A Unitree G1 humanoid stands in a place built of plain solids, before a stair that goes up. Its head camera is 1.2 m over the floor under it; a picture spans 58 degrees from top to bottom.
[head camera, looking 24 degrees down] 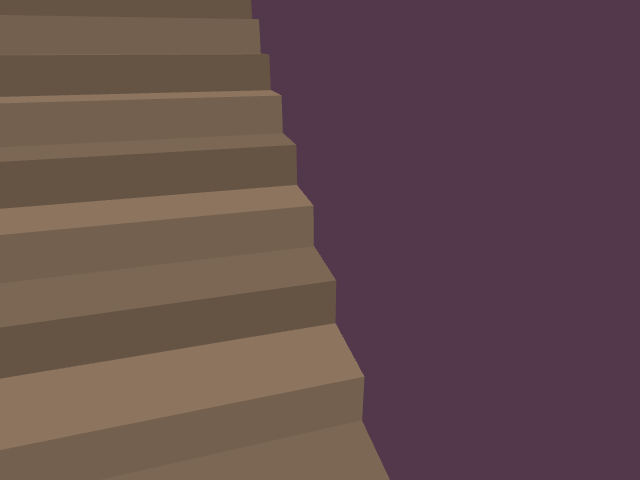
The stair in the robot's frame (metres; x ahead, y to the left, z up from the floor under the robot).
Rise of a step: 0.17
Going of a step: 0.28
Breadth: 1.44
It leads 16 degrees to the left of straight ahead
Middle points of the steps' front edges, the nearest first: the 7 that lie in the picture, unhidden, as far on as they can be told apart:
0.78 0.56 0.34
1.05 0.64 0.50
1.31 0.71 0.67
1.58 0.79 0.84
1.84 0.86 1.00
2.10 0.94 1.17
2.37 1.01 1.34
